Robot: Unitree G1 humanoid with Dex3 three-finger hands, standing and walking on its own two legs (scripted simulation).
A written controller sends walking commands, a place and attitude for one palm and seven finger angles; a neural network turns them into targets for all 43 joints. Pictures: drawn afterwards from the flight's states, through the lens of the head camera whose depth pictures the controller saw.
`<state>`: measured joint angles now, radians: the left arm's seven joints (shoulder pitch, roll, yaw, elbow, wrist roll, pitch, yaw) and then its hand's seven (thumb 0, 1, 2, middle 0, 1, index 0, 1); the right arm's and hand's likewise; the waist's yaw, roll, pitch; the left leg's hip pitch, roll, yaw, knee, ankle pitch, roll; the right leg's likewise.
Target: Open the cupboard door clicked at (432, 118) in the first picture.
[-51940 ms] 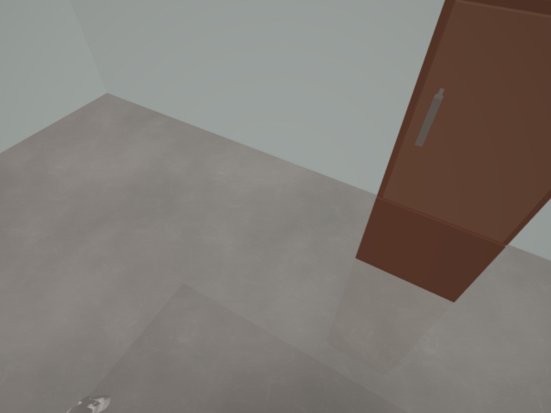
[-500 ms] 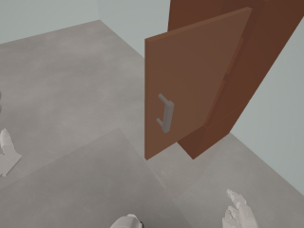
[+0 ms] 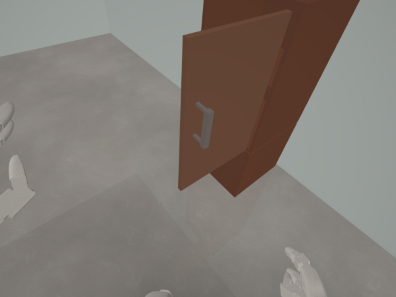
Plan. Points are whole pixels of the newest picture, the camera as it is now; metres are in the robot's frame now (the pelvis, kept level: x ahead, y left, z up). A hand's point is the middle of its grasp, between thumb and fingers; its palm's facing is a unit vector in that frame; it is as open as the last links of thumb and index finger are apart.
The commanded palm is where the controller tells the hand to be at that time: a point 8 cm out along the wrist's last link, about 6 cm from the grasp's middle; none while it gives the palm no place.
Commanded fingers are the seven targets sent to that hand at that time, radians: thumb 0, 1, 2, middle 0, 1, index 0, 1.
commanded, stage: stop stepping back and stand still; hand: left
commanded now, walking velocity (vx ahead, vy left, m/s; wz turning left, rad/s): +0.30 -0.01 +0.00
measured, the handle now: (202, 126) +0.56 +0.05 +0.01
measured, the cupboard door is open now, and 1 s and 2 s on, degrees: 89 89 89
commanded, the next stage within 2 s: let the arm hang, fingers relaxed in 0.90 s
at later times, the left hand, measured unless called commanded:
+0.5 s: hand out of the picture +0.09 +0.27 +0.18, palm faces +0.50 -0.77 -0.40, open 7.4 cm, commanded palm +0.03 +0.31 +0.19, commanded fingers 0.00 0.90 0.90 -0.20 -0.30 -0.20 -0.30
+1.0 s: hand out of the picture +0.09 +0.27 +0.17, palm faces +0.46 -0.74 -0.48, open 7.4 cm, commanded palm none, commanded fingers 0.00 0.90 0.90 -0.20 -0.30 -0.20 -0.30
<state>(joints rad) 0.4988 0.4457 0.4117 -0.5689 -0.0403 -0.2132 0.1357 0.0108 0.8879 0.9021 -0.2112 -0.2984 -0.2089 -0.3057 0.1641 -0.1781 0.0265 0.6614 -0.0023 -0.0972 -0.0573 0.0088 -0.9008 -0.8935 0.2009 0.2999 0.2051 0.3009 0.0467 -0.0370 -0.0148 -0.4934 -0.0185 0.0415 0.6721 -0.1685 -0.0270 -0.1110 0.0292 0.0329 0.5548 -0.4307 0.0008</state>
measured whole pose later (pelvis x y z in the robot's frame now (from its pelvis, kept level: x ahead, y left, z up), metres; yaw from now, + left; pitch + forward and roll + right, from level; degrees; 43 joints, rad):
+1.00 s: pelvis -0.10 +0.00 +0.01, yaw +3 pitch -1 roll +0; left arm 0.54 0.37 0.39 -0.46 -0.02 -0.22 0.16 0.01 0.89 0.90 -0.21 -0.30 -0.21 -0.31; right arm 0.22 -0.24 -0.02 0.64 0.00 -0.13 -0.07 0.01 -0.90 -0.89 0.20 0.30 0.20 0.30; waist 0.01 0.02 0.05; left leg -0.27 0.03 0.05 0.53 -0.24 0.02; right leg -0.23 0.02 -0.12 0.50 -0.26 -0.07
